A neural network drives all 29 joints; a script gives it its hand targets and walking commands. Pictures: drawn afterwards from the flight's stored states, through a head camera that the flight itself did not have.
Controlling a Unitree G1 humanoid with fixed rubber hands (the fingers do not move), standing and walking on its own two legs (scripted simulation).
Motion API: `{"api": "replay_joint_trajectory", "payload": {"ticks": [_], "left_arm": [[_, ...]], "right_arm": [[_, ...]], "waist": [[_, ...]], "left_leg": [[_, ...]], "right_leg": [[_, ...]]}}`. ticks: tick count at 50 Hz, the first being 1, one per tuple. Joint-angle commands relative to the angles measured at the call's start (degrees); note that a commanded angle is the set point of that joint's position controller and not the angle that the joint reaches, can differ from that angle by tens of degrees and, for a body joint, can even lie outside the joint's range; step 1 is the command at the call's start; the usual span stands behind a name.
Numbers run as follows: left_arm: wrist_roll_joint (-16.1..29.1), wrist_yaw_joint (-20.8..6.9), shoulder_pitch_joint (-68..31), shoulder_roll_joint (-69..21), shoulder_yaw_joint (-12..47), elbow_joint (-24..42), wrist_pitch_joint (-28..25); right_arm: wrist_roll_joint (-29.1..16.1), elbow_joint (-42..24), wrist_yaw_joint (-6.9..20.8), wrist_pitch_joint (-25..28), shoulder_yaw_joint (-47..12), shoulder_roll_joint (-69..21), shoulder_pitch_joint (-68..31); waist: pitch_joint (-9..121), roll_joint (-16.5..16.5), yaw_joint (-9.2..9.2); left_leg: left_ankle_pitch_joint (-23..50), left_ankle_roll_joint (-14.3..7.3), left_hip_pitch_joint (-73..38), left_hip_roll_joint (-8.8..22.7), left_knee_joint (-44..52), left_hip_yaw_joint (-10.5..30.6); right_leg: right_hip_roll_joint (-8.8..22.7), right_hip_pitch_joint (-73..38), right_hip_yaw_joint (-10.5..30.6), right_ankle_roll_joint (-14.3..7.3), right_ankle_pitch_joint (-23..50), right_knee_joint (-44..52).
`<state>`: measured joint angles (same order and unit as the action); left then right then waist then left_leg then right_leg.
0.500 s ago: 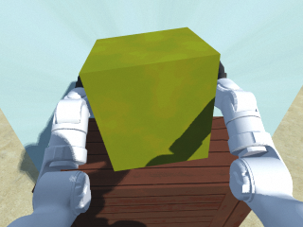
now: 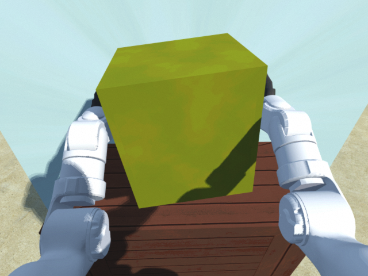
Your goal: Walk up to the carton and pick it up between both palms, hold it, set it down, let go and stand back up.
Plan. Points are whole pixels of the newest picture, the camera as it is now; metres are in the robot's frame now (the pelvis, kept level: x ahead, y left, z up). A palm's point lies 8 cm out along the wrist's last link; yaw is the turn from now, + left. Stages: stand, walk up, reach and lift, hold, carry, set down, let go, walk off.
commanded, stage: hold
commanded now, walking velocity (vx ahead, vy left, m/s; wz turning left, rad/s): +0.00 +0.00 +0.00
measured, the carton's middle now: (184, 118) +0.40 +0.00 +0.21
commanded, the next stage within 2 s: set down in 0.34 s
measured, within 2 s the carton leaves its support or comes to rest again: neither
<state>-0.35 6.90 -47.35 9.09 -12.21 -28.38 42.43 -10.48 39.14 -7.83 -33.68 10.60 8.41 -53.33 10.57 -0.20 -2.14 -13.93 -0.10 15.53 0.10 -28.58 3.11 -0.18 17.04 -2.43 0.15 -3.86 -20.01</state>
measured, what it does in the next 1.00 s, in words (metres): stands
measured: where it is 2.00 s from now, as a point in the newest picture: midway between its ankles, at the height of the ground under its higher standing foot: outside the picture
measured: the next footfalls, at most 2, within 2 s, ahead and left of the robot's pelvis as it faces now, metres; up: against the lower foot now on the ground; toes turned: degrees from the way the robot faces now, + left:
none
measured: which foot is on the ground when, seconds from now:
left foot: down 0.00-1.00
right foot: down 0.00-1.00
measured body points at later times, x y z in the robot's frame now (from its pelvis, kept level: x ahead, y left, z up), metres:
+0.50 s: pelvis +0.00 +0.00 +0.00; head -0.07 +0.01 +0.45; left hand +0.40 +0.18 +0.24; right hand +0.40 -0.16 +0.25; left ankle +0.01 +0.12 -0.74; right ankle +0.07 -0.13 -0.74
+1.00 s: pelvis +0.03 +0.00 +0.01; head -0.01 +0.02 +0.45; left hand +0.45 +0.18 +0.20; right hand +0.44 -0.16 +0.20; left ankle +0.01 +0.12 -0.74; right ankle +0.07 -0.12 -0.74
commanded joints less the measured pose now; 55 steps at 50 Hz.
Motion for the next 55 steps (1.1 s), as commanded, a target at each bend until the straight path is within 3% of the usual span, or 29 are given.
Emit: {"api": "replay_joint_trajectory", "payload": {"ticks": [1,2,3,4,7,8,10,11,12,16,17,18,19,24,26,27,28,30,31,32,37,40,43,46,47,50,53,54,55], "left_arm": [[5.7,-11.1,-53.2,-41.7,19.2,18.2,-4.8],[4.7,-11.1,-52.5,-41.4,18.2,15.4,-4.5],[6.7,-10.9,-54.1,-43.2,20.5,22.1,-5.4],[6.4,-11.0,-52.9,-41.9,19.2,16.7,-4.9],[5.8,-10.8,-52.0,-43.3,19.7,16.2,-4.4],[6.5,-10.9,-51.0,-43.6,20.8,19.4,-4.7],[7.3,-10.8,-54.0,-44.3,21.2,21.3,-5.1],[4.7,-10.7,-54.7,-41.2,17.6,14.8,-4.7],[4.2,-11.0,-54.0,-41.0,17.4,16.6,-4.6],[4.9,-11.6,-52.9,-41.5,18.6,14.1,-4.7],[6.0,-11.3,-53.7,-42.5,18.9,15.4,-5.1],[9.9,-11.4,-57.2,-45.4,27.0,26.7,-6.7],[8.7,-11.0,-54.2,-43.2,25.3,23.5,-6.3],[3.2,-12.7,-55.4,-41.4,16.8,14.5,-8.1],[0.4,-13.6,-55.1,-40.4,13.9,9.0,-10.0],[-0.9,-14.0,-52.5,-38.5,10.7,5.6,-10.0],[-1.9,-14.8,-51.1,-38.4,10.0,3.0,-11.5],[-3.6,-15.5,-50.2,-37.3,8.6,-0.6,-13.7],[-3.3,-15.7,-51.4,-37.6,10.1,-0.3,-15.4],[-3.7,-15.9,-50.7,-37.3,9.6,-2.7,-16.0],[-3.7,-17.2,-49.6,-37.0,10.5,-3.3,-19.7],[-2.6,-16.4,-46.7,-39.6,13.4,-1.8,-21.7],[-4.6,-16.6,-37.9,-37.8,11.1,-4.6,-21.3],[-4.1,-16.3,-37.5,-38.4,12.9,-0.4,-20.8],[-3.0,-16.2,-36.5,-38.9,13.9,1.5,-21.4],[-1.8,-15.3,-35.2,-41.1,19.1,6.4,-21.7],[-2.0,-15.4,-36.0,-41.0,19.6,9.5,-22.0],[-2.5,-15.0,-32.6,-42.4,19.5,9.2,-21.5],[-1.8,-14.8,-32.5,-42.4,20.7,9.3,-21.7]], "right_arm": [[-12.7,-14.2,8.0,1.6,-23.5,-39.7,-47.9],[-12.1,-12.4,8.0,1.4,-23.5,-39.3,-48.4],[-12.3,-15.8,8.2,2.2,-24.2,-41.5,-47.8],[-12.3,-13.2,7.9,1.3,-23.4,-39.3,-47.9],[-13.2,-15.7,8.1,1.7,-23.8,-39.8,-48.7],[-13.3,-19.1,7.8,2.5,-25.5,-40.9,-49.7],[-13.0,-17.7,8.1,2.1,-24.2,-40.2,-49.0],[-11.4,-10.9,8.3,0.9,-22.8,-39.7,-48.9],[-11.0,-9.4,8.5,1.2,-21.7,-39.4,-47.3],[-11.3,-11.7,8.1,1.7,-22.6,-38.9,-48.8],[-11.2,-12.5,8.2,1.9,-22.0,-39.9,-49.0],[-16.5,-20.8,8.5,4.8,-28.5,-44.9,-49.7],[-15.8,-19.2,8.0,3.5,-27.0,-41.8,-45.5],[-10.6,-10.3,8.8,6.3,-20.5,-39.7,-49.2],[-5.8,-7.7,9.1,9.8,-16.2,-38.5,-50.5],[-4.0,-6.3,9.4,10.5,-14.6,-37.8,-50.2],[-1.8,-5.9,9.4,13.1,-12.8,-38.2,-48.8],[1.8,-3.9,10.2,16.6,-11.1,-39.6,-47.7],[3.1,-0.4,10.0,18.1,-8.5,-38.5,-45.7],[4.3,-0.2,9.6,19.0,-7.9,-38.4,-46.2],[6.2,1.6,8.4,24.0,-7.7,-39.6,-44.7],[5.6,-8.4,7.8,26.9,-14.0,-42.9,-46.3],[5.5,-4.6,7.4,25.8,-14.7,-40.3,-41.2],[2.8,-9.3,6.7,26.4,-17.8,-40.0,-41.7],[1.6,-14.3,6.5,27.2,-21.2,-41.7,-42.6],[-0.2,-15.4,6.1,26.8,-25.0,-41.0,-40.2],[-0.7,-17.3,6.0,27.0,-26.9,-42.5,-37.6],[-1.1,-18.3,6.3,27.3,-27.4,-40.4,-37.8],[-0.7,-18.4,6.4,27.3,-26.7,-39.5,-37.3]], "waist": [[24.8,6.2,-2.8],[22.0,5.2,-2.18],[27.9,6.7,-2.57],[23.9,5.9,-3.11],[24.8,6.9,-2.55],[29.1,5.7,-2.68],[28.8,6.0,-2.89],[19.7,5.8,-1.57],[21.2,6.3,-2.6],[21.3,4.9,-2.47],[22.8,5.0,-3.38],[35.9,8.1,-0.24],[33.3,7.0,-1.84],[19.9,5.9,0.1],[19.4,6.2,-1.23],[16.2,4.0,0.81],[16.7,3.8,-0.56],[15.2,1.4,0.92],[13.5,2.2,-1.8],[10.8,1.7,-1.1],[12.0,-0.6,-3.01],[19.4,-2.0,-1.37],[12.0,-1.9,-0.85],[14.7,-0.7,-0.52],[19.5,-3.4,0.8],[22.2,-0.2,-1.37],[22.4,-0.2,-1.56],[21.3,1.7,-0.02],[20.4,1.4,-1.84]], "left_leg": [[6.4,2.6,6.4,-0.9,13.2,3.0],[4.7,2.0,7.5,-1.0,13.6,2.4],[8.3,2.7,5.4,-0.6,12.6,2.8],[7.7,2.7,5.8,-1.4,12.8,2.6],[5.2,2.8,7.7,-0.7,13.0,3.3],[9.4,2.5,6.0,-0.9,12.0,2.9],[8.3,2.9,4.7,-0.6,12.2,3.0],[1.9,2.3,8.5,-0.6,14.3,3.0],[0.5,1.8,9.2,-0.7,14.5,2.6],[2.9,2.0,7.9,-1.0,14.1,2.5],[2.0,1.9,8.2,-1.2,14.0,2.7],[14.5,2.6,-0.1,-2.0,10.8,2.6],[15.0,2.5,-1.4,-2.1,9.9,3.1],[3.1,1.7,4.0,-1.5,14.2,2.1],[-1.2,1.9,4.8,-0.9,15.5,1.6],[-1.6,1.3,6.7,-1.3,15.8,0.9],[-4.4,1.3,6.2,-1.4,16.3,0.6],[-7.5,0.7,5.4,-1.5,17.6,-0.6],[-8.7,1.3,6.1,-1.1,18.4,-0.1],[-8.7,1.0,5.0,-1.1,18.7,-0.9],[0.1,1.9,-0.4,-2.0,16.5,-2.0],[7.6,2.2,-3.5,-2.6,13.9,-2.8],[8.4,1.6,-3.7,-2.7,15.2,-3.0],[15.1,2.2,-6.2,-3.4,13.0,-2.9],[18.5,2.2,-7.4,-3.4,11.9,-3.2],[26.5,3.6,-9.7,-3.1,9.4,-2.0],[27.7,3.7,-10.6,-3.7,8.6,-2.1],[29.7,4.0,-11.6,-2.8,8.8,-1.7],[32.8,5.0,-13.4,-2.5,7.6,-1.5]], "right_leg": [[-2.9,-34.0,4.4,-1.6,6.3,0.3],[-2.5,-32.4,4.4,-1.8,4.1,1.0],[-2.7,-33.7,4.5,-1.8,7.9,-0.4],[-2.2,-32.2,4.6,-1.8,6.6,0.8],[-2.7,-32.1,4.5,-2.2,4.7,0.2],[-2.9,-34.6,4.5,-2.0,9.6,-0.5],[-3.4,-33.1,3.8,-1.6,7.9,-0.8],[-2.2,-31.2,4.4,-2.0,1.6,0.8],[-2.9,-32.5,4.2,-2.1,1.7,0.5],[-2.6,-32.0,4.4,-1.8,3.1,1.1],[-2.7,-31.7,4.1,-1.8,3.0,0.8],[-4.5,-30.3,2.8,-1.8,11.4,-2.4],[-4.7,-28.0,3.0,-1.7,10.1,-1.4],[-3.0,-28.7,2.3,-1.4,0.5,1.3],[-2.8,-29.6,1.5,-2.0,-1.4,1.5],[-2.2,-28.2,2.0,-1.7,-3.6,2.7],[-2.1,-30.3,1.6,-1.6,-4.5,2.9],[-1.4,-29.7,1.2,-1.3,-8.7,4.1],[-1.4,-29.7,0.4,-0.8,-8.6,3.7],[-1.1,-29.1,0.7,-0.7,-9.2,4.3],[-0.7,-30.7,0.3,0.0,-3.0,5.1],[-1.0,-33.5,-0.1,0.3,3.0,4.0],[-0.9,-32.1,-1.1,0.6,2.4,5.5],[-1.5,-33.2,-1.0,0.6,8.2,4.1],[-1.8,-35.8,-0.9,0.6,13.4,3.3],[-2.0,-36.6,-0.8,0.8,21.5,1.9],[-1.8,-37.5,-0.3,0.7,22.9,1.8],[-2.2,-34.7,-0.7,0.7,20.9,1.9],[-2.6,-33.1,-1.3,0.5,21.3,2.6]]}}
